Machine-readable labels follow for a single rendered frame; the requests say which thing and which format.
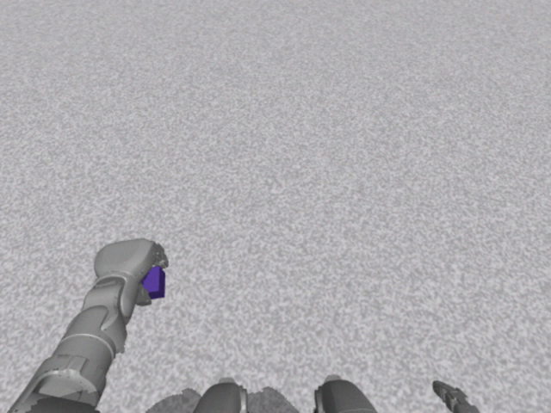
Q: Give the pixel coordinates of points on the right robot hand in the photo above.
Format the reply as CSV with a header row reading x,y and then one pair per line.
x,y
455,399

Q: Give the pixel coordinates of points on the left robot arm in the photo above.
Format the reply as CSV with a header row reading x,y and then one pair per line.
x,y
73,379

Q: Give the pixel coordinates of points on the small box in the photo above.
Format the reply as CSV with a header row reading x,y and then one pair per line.
x,y
154,282

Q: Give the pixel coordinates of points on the left robot hand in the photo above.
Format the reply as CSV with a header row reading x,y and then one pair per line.
x,y
134,257

